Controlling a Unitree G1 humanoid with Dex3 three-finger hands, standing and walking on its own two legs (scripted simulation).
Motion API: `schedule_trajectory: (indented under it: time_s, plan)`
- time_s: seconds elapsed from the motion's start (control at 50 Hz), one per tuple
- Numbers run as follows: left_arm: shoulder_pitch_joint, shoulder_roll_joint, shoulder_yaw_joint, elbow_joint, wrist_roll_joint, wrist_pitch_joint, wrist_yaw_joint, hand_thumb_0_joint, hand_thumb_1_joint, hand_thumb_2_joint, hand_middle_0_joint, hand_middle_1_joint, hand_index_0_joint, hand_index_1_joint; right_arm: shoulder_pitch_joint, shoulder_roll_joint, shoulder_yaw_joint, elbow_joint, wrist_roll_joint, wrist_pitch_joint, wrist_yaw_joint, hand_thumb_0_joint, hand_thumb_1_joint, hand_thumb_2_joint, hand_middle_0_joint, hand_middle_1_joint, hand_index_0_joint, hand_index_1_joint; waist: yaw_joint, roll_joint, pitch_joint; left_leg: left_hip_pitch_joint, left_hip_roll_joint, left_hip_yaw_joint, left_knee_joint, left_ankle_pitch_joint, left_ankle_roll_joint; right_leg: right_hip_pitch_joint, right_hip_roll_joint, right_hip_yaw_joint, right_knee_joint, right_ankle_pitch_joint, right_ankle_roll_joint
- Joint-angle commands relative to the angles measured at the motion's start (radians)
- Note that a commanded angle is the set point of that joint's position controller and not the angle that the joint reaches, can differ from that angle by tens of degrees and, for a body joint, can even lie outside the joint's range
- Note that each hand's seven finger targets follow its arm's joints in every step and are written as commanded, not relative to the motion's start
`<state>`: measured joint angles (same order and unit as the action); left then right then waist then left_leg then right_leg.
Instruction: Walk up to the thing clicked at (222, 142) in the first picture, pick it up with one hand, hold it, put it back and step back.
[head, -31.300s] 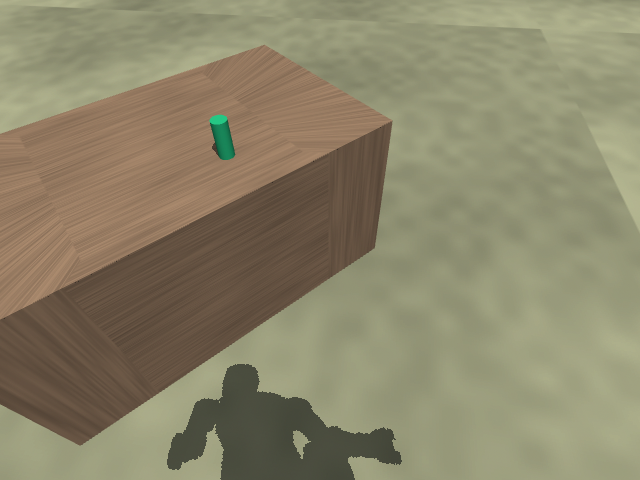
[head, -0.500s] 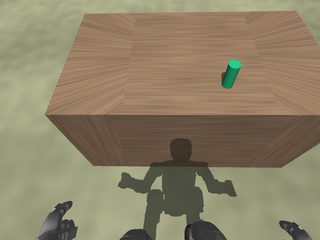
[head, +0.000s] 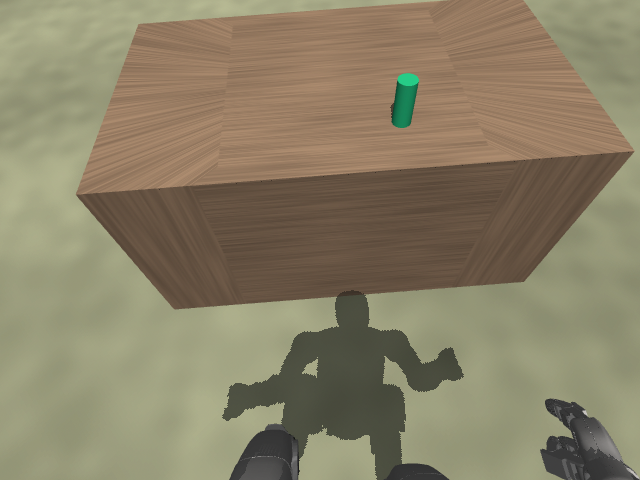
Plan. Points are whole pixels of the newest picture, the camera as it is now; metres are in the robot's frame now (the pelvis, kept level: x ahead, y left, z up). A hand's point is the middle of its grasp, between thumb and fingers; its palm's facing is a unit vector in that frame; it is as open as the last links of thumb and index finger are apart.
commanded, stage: step back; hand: right
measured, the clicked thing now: (404, 101) +0.85 -0.16 -0.10
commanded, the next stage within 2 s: stand in 1.92 s
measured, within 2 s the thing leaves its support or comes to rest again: neither
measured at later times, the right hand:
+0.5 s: hand out of the picture -0.06 -0.27 -0.12, palm faces -0.15 +0.89 -0.44, open 7.4 cm
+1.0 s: hand out of the picture -0.21 -0.33 -0.15, palm faces -0.17 +0.91 -0.37, open 7.4 cm
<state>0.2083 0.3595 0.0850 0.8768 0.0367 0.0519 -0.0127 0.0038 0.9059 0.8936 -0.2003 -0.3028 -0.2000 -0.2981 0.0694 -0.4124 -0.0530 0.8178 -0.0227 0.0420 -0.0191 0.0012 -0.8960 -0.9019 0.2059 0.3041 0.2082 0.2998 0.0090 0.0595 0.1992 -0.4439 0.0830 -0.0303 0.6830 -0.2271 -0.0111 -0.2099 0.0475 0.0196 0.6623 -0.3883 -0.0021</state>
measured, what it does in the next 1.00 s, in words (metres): walks backwards: left foot, then right foot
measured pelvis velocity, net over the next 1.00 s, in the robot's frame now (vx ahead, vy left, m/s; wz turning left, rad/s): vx -0.32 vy -0.07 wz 0.11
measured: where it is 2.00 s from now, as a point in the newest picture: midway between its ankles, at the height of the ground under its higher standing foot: outside the picture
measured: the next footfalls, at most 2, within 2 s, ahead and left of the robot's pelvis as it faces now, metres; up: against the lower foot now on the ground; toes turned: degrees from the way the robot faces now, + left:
left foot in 0.34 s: -0.10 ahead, +0.10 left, +0.00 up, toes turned +5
right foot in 0.70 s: -0.23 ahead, -0.18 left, +0.00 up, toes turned +4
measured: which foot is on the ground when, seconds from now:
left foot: up 0.00-0.32, down 0.34-0.74, up 0.76-1.00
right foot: down 0.00-0.36, up 0.38-0.68, down 0.70-1.00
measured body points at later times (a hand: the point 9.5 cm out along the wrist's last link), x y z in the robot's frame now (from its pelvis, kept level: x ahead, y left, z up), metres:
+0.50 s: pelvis -0.15 -0.02 +0.01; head -0.10 +0.02 +0.46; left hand -0.04 +0.30 -0.11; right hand -0.05 -0.32 -0.09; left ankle -0.14 +0.10 -0.72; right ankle -0.15 -0.16 -0.63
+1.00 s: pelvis -0.32 -0.07 +0.01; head -0.28 -0.09 +0.46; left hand -0.28 +0.26 -0.08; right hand -0.20 -0.38 -0.13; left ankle -0.35 +0.07 -0.68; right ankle -0.27 -0.18 -0.72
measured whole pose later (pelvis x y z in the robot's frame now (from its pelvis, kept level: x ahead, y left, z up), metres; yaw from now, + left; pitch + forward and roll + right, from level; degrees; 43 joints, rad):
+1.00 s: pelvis -0.32 -0.07 +0.01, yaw +6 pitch -2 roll +1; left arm 0.22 0.37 0.08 0.88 0.06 0.01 0.00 0.01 0.90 0.89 -0.21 -0.30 -0.21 -0.30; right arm 0.22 -0.41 -0.05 0.92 -0.03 0.05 -0.01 0.00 -0.90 -0.90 0.20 0.30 0.20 0.30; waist 0.04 0.05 0.09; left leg -0.35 -0.04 -0.10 0.91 -0.48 -0.03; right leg -0.32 -0.03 -0.03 0.64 -0.29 -0.02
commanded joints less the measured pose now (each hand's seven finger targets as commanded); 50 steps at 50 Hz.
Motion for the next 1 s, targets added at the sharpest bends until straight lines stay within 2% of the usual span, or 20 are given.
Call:
schedule_trajectory:
  time_s: [0.0,0.06,0.14,0.24,0.3,0.32,0.34,0.36,0.38,0.44,0.62,0.68,0.7,0.72,0.74,0.76,0.8,0.84,0.92,0.98]
  plan:
    - [-0.076,0.401,0.096,-0.147,0.009,-0.022,0.017,0.000,0.900,0.900,-0.200,-0.300,-0.200,-0.300,0.006,-0.212,-0.077,-0.076,0.015,-0.006,-0.029,0.000,-0.900,-0.900,0.200,0.300,0.200,0.300,0.032,-0.354,-0.066,0.013,-0.129,-0.130,0.469,-0.364,0.000,-0.391,-0.484,0.587,-0.471,-0.085,-0.299]
    - [-0.185,0.249,0.065,-0.165,0.006,-0.029,0.025,0.000,0.900,0.900,-0.200,-0.300,-0.200,-0.300,0.125,-0.174,-0.054,-0.013,0.024,-0.014,-0.015,0.000,-0.900,-0.900,0.200,0.300,0.200,0.300,-0.054,-0.207,-0.100,-0.016,-0.209,-0.132,0.511,-0.212,0.013,-0.201,-0.236,0.170,-0.306,0.256,-0.153]
    - [-0.055,0.228,0.063,-0.166,0.013,-0.029,0.037,0.000,0.900,0.900,-0.200,-0.300,-0.200,-0.300,0.118,-0.150,-0.035,-0.028,0.015,-0.036,-0.024,0.000,-0.900,-0.900,0.200,0.300,0.200,0.300,0.028,-0.241,-0.193,-0.091,-0.184,-0.078,0.371,-0.266,-0.017,0.088,-0.244,0.152,-0.201,0.493,-0.183]
    - [-0.038,0.237,0.061,-0.184,0.002,-0.013,0.050,0.000,0.900,0.900,-0.200,-0.300,-0.200,-0.300,0.159,-0.135,-0.037,-0.026,0.000,-0.045,-0.024,0.000,-0.900,-0.900,0.200,0.300,0.200,0.300,0.039,-0.291,-0.277,0.002,-0.097,-0.018,0.017,-0.286,0.001,0.224,-0.312,0.190,-0.102,0.680,-0.206]
    - [-0.106,0.240,0.048,-0.204,-0.015,0.007,0.038,0.000,0.900,0.900,-0.200,-0.300,-0.200,-0.300,0.261,-0.144,-0.052,0.023,-0.004,-0.048,-0.020,0.000,-0.900,-0.900,0.200,0.300,0.200,0.300,-0.018,-0.203,-0.313,0.201,-0.118,0.053,-0.303,0.050,0.022,0.111,-0.262,0.133,0.005,0.534,-0.138]
    - [-0.100,0.207,0.036,-0.217,-0.018,0.011,0.032,0.000,0.900,0.900,-0.200,-0.300,-0.200,-0.300,0.256,-0.189,-0.068,0.019,-0.013,-0.048,-0.020,0.000,-0.900,-0.900,0.200,0.300,0.200,0.300,-0.011,-0.100,-0.319,0.281,-0.015,-0.100,-0.305,0.151,0.058,-0.021,-0.211,0.112,0.060,0.370,-0.088]
    - [-0.111,0.172,0.028,-0.226,-0.026,0.010,0.030,0.000,0.900,0.900,-0.200,-0.300,-0.200,-0.300,0.221,-0.285,-0.085,0.008,-0.021,-0.045,-0.018,0.000,-0.900,-0.900,0.200,0.300,0.200,0.300,-0.004,0.119,-0.299,0.324,0.188,-0.377,-0.315,0.310,0.153,-0.223,-0.054,0.012,0.223,0.062,-0.035]
    - [-0.167,0.209,0.045,-0.232,-0.022,0.011,0.043,0.000,0.900,0.900,-0.200,-0.300,-0.200,-0.300,0.156,-0.369,-0.095,-0.020,-0.018,-0.039,-0.012,0.000,-0.900,-0.900,0.200,0.300,0.200,0.300,-0.046,0.173,-0.247,0.150,0.330,-0.507,-0.354,0.313,0.312,-0.229,0.015,0.067,0.404,-0.260,-0.011]
    - [-0.174,0.244,0.054,-0.212,-0.011,0.014,0.047,0.000,0.900,0.900,-0.200,-0.300,-0.200,-0.300,0.096,-0.362,-0.097,-0.035,-0.022,-0.047,-0.020,0.000,-0.900,-0.900,0.200,0.300,0.200,0.300,-0.038,0.160,-0.186,0.030,0.375,-0.557,-0.375,0.290,0.354,-0.193,-0.011,0.157,0.558,-0.278,-0.007]
    - [-0.068,0.213,0.052,-0.152,-0.031,0.015,0.034,0.000,0.900,0.900,-0.200,-0.300,-0.200,-0.300,0.018,-0.218,-0.052,-0.052,-0.029,-0.049,-0.025,0.000,-0.900,-0.900,0.200,0.300,0.200,0.300,0.043,0.032,-0.180,0.159,0.169,-0.199,-0.264,0.470,0.239,-0.269,0.050,0.186,0.650,-0.137,-0.015]
    - [-0.029,0.193,0.029,-0.109,-0.019,-0.026,0.031,0.000,0.900,0.900,-0.200,-0.300,-0.200,-0.300,0.088,-0.231,-0.059,-0.054,-0.016,-0.008,-0.006,0.000,-0.900,-0.900,0.200,0.300,0.200,0.300,-0.038,0.185,-0.302,0.378,0.141,-0.142,-0.147,0.421,0.235,-0.144,-0.021,-0.010,0.027,-0.091,0.036]
    - [0.096,0.203,0.034,-0.028,-0.011,-0.032,0.029,0.000,0.900,0.900,-0.200,-0.300,-0.200,-0.300,0.023,-0.245,-0.059,-0.065,0.004,0.010,0.002,0.000,-0.900,-0.900,0.200,0.300,0.200,0.300,0.030,0.159,-0.369,0.267,0.117,-0.121,-0.096,0.258,0.171,0.051,-0.019,-0.051,-0.249,0.130,-0.013]
    - [0.097,0.254,0.049,-0.020,0.001,-0.035,0.028,0.000,0.900,0.900,-0.200,-0.300,-0.200,-0.300,0.004,-0.205,-0.047,-0.076,0.011,0.009,0.003,0.000,-0.900,-0.900,0.200,0.300,0.200,0.300,0.031,0.054,-0.336,0.107,0.065,-0.104,-0.025,0.113,0.115,0.092,-0.086,0.088,-0.231,0.128,-0.043]
    - [0.101,0.337,0.071,-0.032,0.013,-0.035,0.026,0.000,0.900,0.900,-0.200,-0.300,-0.200,-0.300,-0.014,-0.146,-0.031,-0.104,0.014,0.004,0.000,0.000,-0.900,-0.900,0.200,0.300,0.200,0.300,0.045,-0.206,-0.266,-0.108,-0.089,-0.050,0.123,-0.178,0.050,0.065,-0.271,0.378,-0.305,0.043,-0.111]
    - [-0.011,0.442,0.089,-0.072,0.019,-0.030,0.027,0.000,0.900,0.900,-0.200,-0.300,-0.200,-0.300,-0.037,-0.162,-0.050,-0.105,0.009,0.008,-0.020,0.000,-0.900,-0.900,0.200,0.300,0.200,0.300,0.083,-0.342,-0.192,-0.071,-0.156,-0.088,0.357,-0.390,0.002,-0.196,-0.473,0.568,-0.387,0.048,-0.289]
    - [-0.074,0.417,0.085,-0.097,0.009,-0.035,0.032,0.000,0.900,0.900,-0.200,-0.300,-0.200,-0.300,-0.016,-0.200,-0.068,-0.082,0.012,0.009,-0.022,0.000,-0.900,-0.900,0.200,0.300,0.200,0.300,0.047,-0.302,-0.120,-0.023,-0.117,-0.163,0.466,-0.377,0.001,-0.326,-0.496,0.583,-0.412,0.025,-0.302]
    - [-0.154,0.300,0.050,-0.115,0.009,-0.046,0.036,0.000,0.900,0.900,-0.200,-0.300,-0.200,-0.300,0.047,-0.195,-0.054,-0.027,0.015,0.006,-0.013,0.000,-0.900,-0.900,0.200,0.300,0.200,0.300,-0.017,-0.153,-0.113,-0.021,-0.176,-0.171,0.503,-0.265,0.016,-0.233,-0.323,0.274,-0.302,0.216,-0.206]
    - [-0.117,0.258,0.052,-0.091,0.008,-0.055,0.037,0.000,0.900,0.900,-0.200,-0.300,-0.200,-0.300,0.087,-0.151,-0.038,-0.006,0.011,-0.006,-0.010,0.000,-0.900,-0.900,0.200,0.300,0.200,0.300,-0.016,-0.176,-0.162,-0.052,-0.191,-0.125,0.482,-0.210,0.007,-0.103,-0.222,0.150,-0.240,0.249,-0.143]
    - [-0.020,0.274,0.064,-0.078,0.023,-0.066,0.033,0.000,0.900,0.900,-0.200,-0.300,-0.200,-0.300,0.071,-0.161,-0.039,0.001,-0.003,-0.028,0.001,0.000,-0.900,-0.900,0.200,0.300,0.200,0.300,0.060,-0.232,-0.191,-0.112,-0.116,-0.065,0.211,-0.252,-0.020,0.103,-0.254,0.230,-0.275,-0.119,-0.173]
    - [-0.011,0.300,0.068,-0.067,0.017,-0.062,0.023,0.000,0.900,0.900,-0.200,-0.300,-0.200,-0.300,0.072,-0.160,-0.044,0.021,-0.015,-0.044,0.015,0.000,-0.900,-0.900,0.200,0.300,0.200,0.300,0.068,-0.294,-0.195,0.029,-0.078,-0.013,-0.041,-0.348,-0.009,0.052,-0.316,0.286,-0.312,-0.282,-0.198]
